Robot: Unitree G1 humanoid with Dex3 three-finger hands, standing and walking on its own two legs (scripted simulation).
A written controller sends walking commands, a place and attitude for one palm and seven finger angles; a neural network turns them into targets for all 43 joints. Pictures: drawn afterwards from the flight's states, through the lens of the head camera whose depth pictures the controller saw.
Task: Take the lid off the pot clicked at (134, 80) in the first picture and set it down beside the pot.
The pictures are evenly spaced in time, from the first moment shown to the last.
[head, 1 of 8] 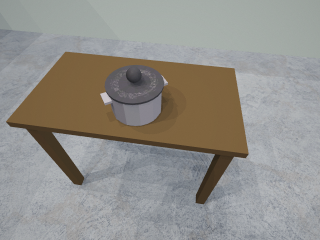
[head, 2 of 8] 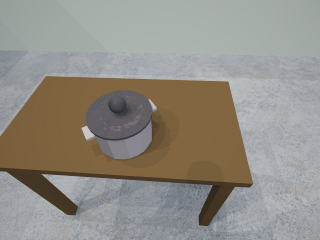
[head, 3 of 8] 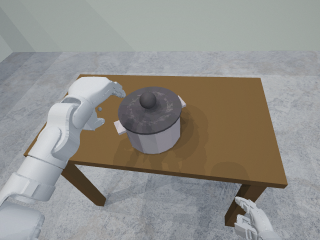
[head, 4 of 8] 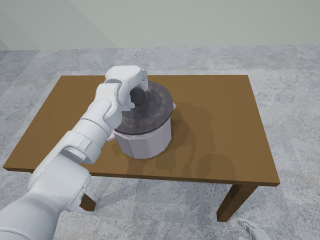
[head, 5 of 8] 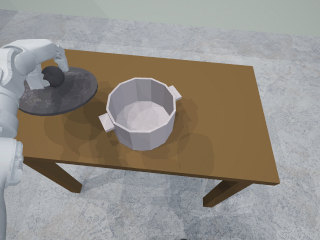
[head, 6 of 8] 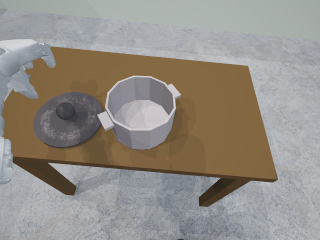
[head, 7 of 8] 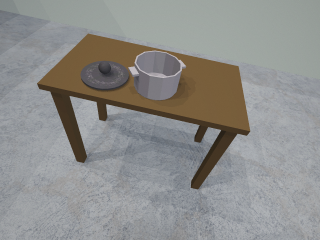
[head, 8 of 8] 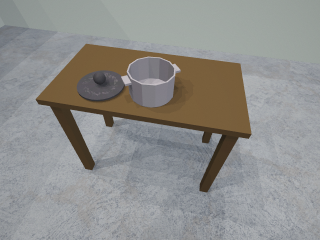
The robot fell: no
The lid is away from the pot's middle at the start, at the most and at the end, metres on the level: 0.00 0.25 0.23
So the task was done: yes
